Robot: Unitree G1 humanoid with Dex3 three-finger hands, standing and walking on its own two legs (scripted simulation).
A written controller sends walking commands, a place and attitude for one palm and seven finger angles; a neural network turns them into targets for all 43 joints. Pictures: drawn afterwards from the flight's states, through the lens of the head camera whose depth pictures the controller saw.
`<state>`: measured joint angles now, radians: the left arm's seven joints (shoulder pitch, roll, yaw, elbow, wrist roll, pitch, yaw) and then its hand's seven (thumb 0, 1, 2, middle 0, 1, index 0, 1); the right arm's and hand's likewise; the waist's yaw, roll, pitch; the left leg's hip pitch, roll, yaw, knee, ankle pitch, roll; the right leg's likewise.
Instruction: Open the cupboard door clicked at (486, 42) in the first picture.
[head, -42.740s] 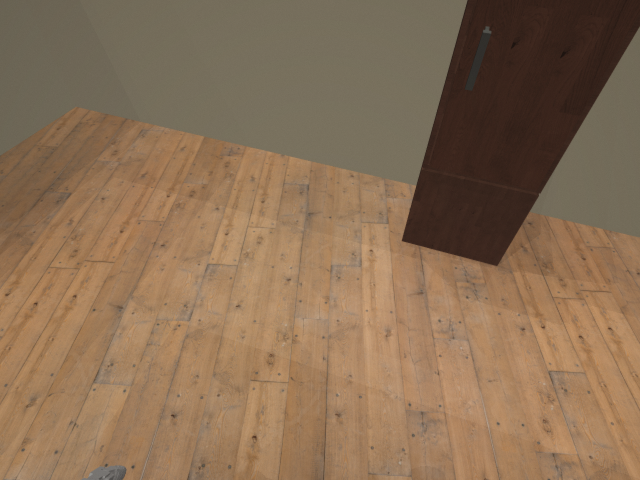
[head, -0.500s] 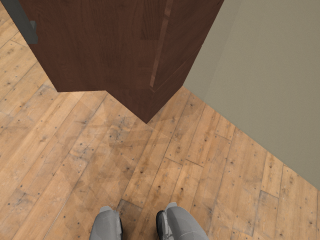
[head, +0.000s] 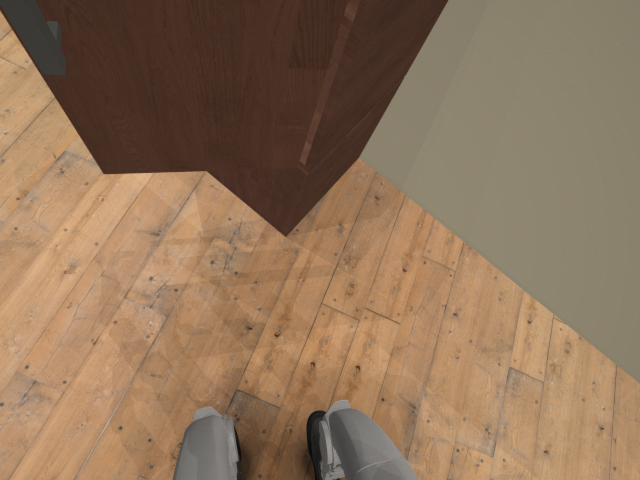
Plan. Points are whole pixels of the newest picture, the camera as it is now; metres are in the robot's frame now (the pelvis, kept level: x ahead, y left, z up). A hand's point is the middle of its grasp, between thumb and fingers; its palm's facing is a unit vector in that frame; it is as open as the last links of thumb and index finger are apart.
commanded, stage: move the hooked fingers beside the handle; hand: left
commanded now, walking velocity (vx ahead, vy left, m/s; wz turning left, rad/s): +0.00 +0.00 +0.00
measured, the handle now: out of the picture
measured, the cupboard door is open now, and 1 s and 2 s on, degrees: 47 47 47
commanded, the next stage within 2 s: slide the fingers in behind the handle in 0.72 s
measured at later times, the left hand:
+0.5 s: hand out of the picture +0.53 +0.30 +0.11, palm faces +0.04 -1.00 -0.01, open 14.0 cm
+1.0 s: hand out of the picture +0.55 +0.30 +0.11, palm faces +0.02 -1.00 -0.01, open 14.0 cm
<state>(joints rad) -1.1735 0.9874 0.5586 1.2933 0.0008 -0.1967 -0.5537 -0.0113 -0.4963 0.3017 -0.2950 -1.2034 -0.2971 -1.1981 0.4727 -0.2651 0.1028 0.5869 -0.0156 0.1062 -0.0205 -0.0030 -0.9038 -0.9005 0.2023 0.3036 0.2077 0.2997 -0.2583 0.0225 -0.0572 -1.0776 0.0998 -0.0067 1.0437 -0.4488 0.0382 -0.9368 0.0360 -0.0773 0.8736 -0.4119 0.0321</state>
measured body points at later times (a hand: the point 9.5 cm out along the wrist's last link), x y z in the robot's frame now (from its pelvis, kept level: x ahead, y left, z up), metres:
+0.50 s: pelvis +0.00 -0.01 +0.00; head +0.17 +0.04 +0.41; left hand +0.53 +0.35 +0.12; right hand -0.03 -0.28 -0.08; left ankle +0.01 +0.08 -0.67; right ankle -0.01 -0.16 -0.67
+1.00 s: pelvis -0.01 -0.01 -0.01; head +0.19 +0.04 +0.40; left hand +0.54 +0.35 +0.11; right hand -0.06 -0.26 -0.08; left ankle +0.01 +0.08 -0.67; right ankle -0.01 -0.16 -0.67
